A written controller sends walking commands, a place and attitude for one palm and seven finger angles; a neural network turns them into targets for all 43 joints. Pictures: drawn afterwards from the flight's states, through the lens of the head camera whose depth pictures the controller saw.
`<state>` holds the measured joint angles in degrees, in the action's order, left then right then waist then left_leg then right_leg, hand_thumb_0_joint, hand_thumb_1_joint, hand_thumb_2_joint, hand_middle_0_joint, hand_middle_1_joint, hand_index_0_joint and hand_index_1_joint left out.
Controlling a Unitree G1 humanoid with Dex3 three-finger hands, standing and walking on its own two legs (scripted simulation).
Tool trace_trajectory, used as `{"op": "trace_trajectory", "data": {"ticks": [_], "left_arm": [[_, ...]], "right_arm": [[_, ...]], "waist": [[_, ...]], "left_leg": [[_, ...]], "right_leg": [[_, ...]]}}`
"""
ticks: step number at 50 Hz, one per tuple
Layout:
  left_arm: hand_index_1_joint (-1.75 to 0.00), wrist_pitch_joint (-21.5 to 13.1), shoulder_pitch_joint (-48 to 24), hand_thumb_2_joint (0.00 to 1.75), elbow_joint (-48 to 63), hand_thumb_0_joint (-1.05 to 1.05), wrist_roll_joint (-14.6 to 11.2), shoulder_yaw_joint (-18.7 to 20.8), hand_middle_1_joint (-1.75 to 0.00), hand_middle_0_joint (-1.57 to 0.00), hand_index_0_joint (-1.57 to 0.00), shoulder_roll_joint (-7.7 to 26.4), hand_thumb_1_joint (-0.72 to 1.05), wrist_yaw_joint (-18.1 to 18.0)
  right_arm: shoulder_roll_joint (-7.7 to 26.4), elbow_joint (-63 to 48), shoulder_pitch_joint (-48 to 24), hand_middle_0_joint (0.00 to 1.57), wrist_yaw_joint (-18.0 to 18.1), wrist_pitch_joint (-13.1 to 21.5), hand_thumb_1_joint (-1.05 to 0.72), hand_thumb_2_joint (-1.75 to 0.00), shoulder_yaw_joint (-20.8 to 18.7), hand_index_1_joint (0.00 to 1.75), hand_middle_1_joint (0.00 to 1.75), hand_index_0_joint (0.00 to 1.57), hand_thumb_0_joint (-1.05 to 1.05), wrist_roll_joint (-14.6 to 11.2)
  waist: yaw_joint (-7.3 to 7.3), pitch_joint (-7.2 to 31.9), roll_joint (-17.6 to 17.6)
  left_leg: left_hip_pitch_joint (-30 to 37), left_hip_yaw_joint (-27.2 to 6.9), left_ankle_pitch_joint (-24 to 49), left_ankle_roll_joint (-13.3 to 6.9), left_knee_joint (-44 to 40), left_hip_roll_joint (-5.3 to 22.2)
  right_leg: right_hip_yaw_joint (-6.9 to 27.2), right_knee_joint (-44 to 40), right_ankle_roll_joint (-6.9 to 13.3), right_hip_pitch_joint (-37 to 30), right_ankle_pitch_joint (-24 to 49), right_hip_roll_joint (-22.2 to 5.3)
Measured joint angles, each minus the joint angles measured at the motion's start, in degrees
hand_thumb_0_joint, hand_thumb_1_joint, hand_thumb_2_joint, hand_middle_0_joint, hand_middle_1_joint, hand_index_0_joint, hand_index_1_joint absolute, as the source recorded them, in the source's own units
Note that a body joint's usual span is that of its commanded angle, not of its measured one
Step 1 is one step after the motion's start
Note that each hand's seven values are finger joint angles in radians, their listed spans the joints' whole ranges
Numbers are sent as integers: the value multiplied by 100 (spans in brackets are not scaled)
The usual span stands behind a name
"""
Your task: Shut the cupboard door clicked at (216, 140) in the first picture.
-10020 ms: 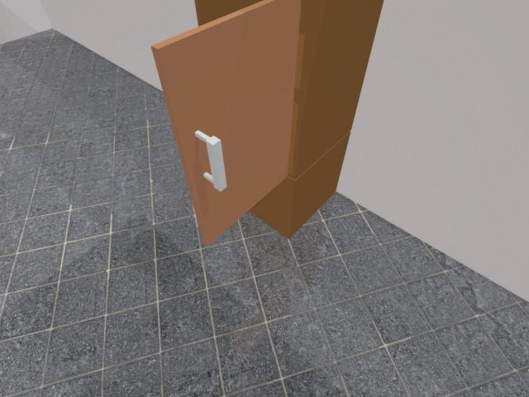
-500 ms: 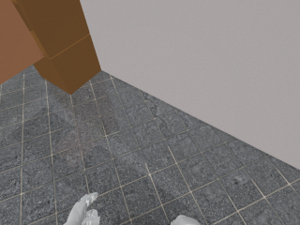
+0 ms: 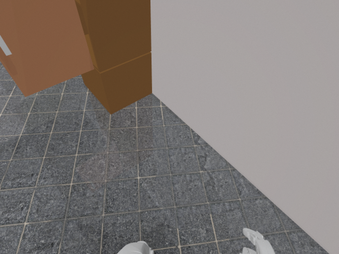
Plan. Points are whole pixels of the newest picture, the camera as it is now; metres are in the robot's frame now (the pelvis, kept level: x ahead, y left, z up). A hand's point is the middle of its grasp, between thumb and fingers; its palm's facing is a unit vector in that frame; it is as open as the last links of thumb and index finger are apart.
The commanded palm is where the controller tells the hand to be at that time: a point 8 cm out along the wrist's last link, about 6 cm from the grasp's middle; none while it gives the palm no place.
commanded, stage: walk to a spot facing it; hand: left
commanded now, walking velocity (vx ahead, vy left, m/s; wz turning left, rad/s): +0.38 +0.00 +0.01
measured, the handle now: out of the picture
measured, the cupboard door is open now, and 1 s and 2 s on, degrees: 91 91 91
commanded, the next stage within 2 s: turn to face it in 0.72 s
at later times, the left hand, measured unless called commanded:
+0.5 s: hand (131, 177) +0.34 +0.16 -0.14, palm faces -0.13 -0.97 -0.20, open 7.3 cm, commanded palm none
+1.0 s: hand (143, 171) +0.37 +0.12 -0.16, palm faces +0.15 -0.97 -0.17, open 7.2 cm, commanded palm none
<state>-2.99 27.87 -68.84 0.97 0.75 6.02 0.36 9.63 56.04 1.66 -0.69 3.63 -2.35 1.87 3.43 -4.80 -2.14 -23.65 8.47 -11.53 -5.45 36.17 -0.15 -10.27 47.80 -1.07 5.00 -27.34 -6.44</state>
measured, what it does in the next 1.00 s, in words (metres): walks ahead: right foot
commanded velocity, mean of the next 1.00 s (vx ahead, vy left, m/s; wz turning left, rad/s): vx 0.25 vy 0.00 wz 0.20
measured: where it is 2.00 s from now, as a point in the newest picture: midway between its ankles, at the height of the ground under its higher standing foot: (184, 207)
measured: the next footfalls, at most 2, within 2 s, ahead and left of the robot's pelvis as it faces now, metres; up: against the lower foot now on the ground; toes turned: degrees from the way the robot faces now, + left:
right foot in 0.56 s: +0.35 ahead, -0.15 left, +0.00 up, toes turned -11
left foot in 1.08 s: +0.50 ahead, +0.07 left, +0.00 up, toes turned +16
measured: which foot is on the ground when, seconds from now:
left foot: down 0.00-0.56, up 0.58-1.00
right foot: up 0.00-0.54, down 0.56-1.00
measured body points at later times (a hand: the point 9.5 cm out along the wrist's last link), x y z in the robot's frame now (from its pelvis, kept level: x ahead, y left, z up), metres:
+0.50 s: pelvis +0.20 -0.02 +0.02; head +0.24 -0.02 +0.46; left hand +0.34 +0.21 -0.13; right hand +0.06 -0.21 -0.13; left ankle +0.07 +0.07 -0.72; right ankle +0.30 -0.15 -0.69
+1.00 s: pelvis +0.38 -0.05 +0.02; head +0.41 -0.04 +0.47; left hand +0.36 +0.18 -0.14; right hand +0.52 -0.29 -0.12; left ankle +0.47 +0.07 -0.69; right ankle +0.31 -0.14 -0.72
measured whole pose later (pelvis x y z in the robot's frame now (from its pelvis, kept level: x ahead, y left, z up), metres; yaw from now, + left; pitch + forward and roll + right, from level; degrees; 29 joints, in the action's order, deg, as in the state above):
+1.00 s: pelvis +0.38 -0.05 +0.02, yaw +7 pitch +0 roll +0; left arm -3.5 16.2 -61.6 1.5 2.1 9.4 -0.5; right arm 12.2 57.1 5.0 -0.9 -1.1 -3.2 1.4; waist 0.6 -4.1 -1.1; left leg -29.4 7.0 -15.2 1.4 43.9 3.5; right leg -17.3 25.2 0.6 2.6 -21.6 -3.6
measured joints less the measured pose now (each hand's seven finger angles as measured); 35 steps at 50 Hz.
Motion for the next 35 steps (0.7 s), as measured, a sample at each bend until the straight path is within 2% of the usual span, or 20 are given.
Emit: {"op": "trace_trajectory", "data": {"ticks": [2, 3, 5, 6, 9, 14, 19, 25, 27, 29, 32, 33, 35], "left_arm": [[-30, 79, -213, 90, 55, 1, 1, 34, -30, -20, -20, 24, 91, -6], [-30, 97, -349, 90, 113, 1, 15, 66, -30, -20, -20, 45, 91, -7], [-30, 115, -653, 90, 278, 1, 56, 125, -30, -20, -20, 89, 91, 6], [-30, 115, -790, 90, 382, 1, 73, 152, -30, -20, -20, 107, 91, 8], [-30, 136, -1173, 90, 653, 1, 101, 220, -29, -20, -19, 180, 92, 12], [-30, 255, -1633, 90, 873, 2, 107, 362, -29, -20, -19, 552, 95, 12], [-30, 293, -1992, 90, 1042, 2, 82, 352, -29, -20, -19, 692, 94, 76], [-30, 276, -2365, 90, 1157, 1, 57, 207, -29, -20, -19, 573, 92, 129], [-30, 204, -2449, 90, 1221, 1, 50, 157, -29, -20, -19, 499, 92, 141], [-30, 32, -2488, 90, 1267, 1, 60, 140, -29, -20, -19, 411, 92, 134], [-30, -132, -2396, 90, 1266, 1, 15, 94, -29, -20, -19, 253, 92, 70], [-30, -147, -2309, 90, 1235, 0, 0, 76, -29, -20, -20, 198, 92, 45], [-30, -213, -2103, 90, 1186, -1, -98, 152, -30, -20, -20, 104, 93, -36]], "right_arm": [[-78, 13, 154, 20, 68, 40, -91, -90, 31, 30, 30, 20, 0, -31], [-114, 50, 261, 20, 101, 41, -91, -90, 43, 30, 30, 20, 0, -40], [-172, 162, 507, 20, 158, 47, -91, -90, 65, 30, 30, 20, 0, -50], [-175, 172, 628, 20, 233, 94, -92, -90, -39, 30, 30, 20, -1, -120], [-13, 276, 951, 20, 285, 127, -96, -90, -87, 30, 30, 20, -3, -103], [22, 554, 1619, 20, 272, 77, -95, -90, -21, 30, 30, 20, -2, -70], [-95, 824, 2204, 20, 261, 41, -92, -90, 83, 30, 30, 20, -1, -39], [-259, 1047, 2638, 20, 230, 27, -91, -90, 165, 30, 30, 20, 0, 29], [-299, 1135, 2745, 20, 215, -3, -91, -90, 174, 30, 30, 20, 0, 24], [-349, 1254, 2775, 20, 182, -69, -91, -90, 166, 30, 30, 20, 0, -38], [-361, 1255, 2514, 20, 149, -195, -90, -90, 120, 30, 30, 20, 1, -130], [-337, 1217, 2377, 20, 146, -231, -90, -90, 88, 30, 30, 20, 1, -132], [-272, 1066, 2061, 20, 153, -279, -91, -90, 31, 30, 30, 20, 1, -107]], "waist": [[6, -37, -59], [6, -34, -72], [-15, -32, -57], [-38, -17, -50], [-140, 61, -24], [-287, 200, -19], [-437, 208, 60], [-705, 74, 162], [-760, 31, 208], [-726, -37, 241], [-697, -147, 223], [-663, -141, 222], [-621, -100, 239]], "left_leg": [[236, 48, -258, -49, -27, -76], [390, 63, -298, -41, -162, -107], [715, 70, -248, -1, -512, -159], [867, 82, -222, -19, -692, -189], [1297, 118, -172, -55, -1178, -254], [1900, 131, -220, 12, -1757, -285], [2335, 133, -421, 132, -2048, -236], [2734, 213, -902, 383, -2028, -86], [2781, 225, -1217, 501, -1727, 36], [2506, 185, -1587, 549, -666, 244], [1299, -365, -1710, 505, 2262, 265], [931, -463, -1541, 495, 2818, 271], [268, -603, -1142, 500, 3248, 349]], "right_leg": [[444, 1601, 81, 816, 133, 24], [558, 2043, 85, 1179, 316, 17], [677, 2333, 63, 1772, 661, -43], [742, 2296, 47, 2026, 796, -74], [854, 1982, 0, 2604, 1216, -151], [900, 1406, -50, 3087, 1887, -171], [801, 634, 3, 3076, 2149, -115], [489, -662, 242, 2554, 1725, 127], [375, -1128, 362, 2205, 1567, 298], [297, -1334, 444, 1887, 1762, 441], [181, -1147, 523, 1583, 1230, 465], [160, -1271, 525, 1423, 1170, 483], [101, -1638, 440, 1116, 1234, 526]]}}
